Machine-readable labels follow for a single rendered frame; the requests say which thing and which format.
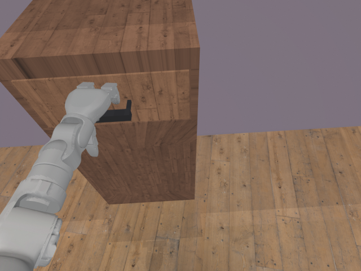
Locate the cabinet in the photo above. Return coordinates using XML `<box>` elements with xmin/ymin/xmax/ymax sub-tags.
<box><xmin>0</xmin><ymin>0</ymin><xmax>200</xmax><ymax>204</ymax></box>

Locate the handle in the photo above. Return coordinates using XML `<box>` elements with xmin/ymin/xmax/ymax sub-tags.
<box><xmin>96</xmin><ymin>100</ymin><xmax>132</xmax><ymax>123</ymax></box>

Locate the left robot upper arm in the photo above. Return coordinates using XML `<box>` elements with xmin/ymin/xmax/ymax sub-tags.
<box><xmin>0</xmin><ymin>206</ymin><xmax>63</xmax><ymax>271</ymax></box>

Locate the robot left hand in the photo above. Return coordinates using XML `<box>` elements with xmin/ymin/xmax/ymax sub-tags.
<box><xmin>65</xmin><ymin>82</ymin><xmax>120</xmax><ymax>157</ymax></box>

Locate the drawer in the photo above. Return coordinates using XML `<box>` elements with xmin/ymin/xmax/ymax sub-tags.
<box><xmin>11</xmin><ymin>69</ymin><xmax>190</xmax><ymax>127</ymax></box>

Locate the robot left forearm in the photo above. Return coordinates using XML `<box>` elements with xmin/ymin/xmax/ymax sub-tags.
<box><xmin>0</xmin><ymin>113</ymin><xmax>94</xmax><ymax>228</ymax></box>

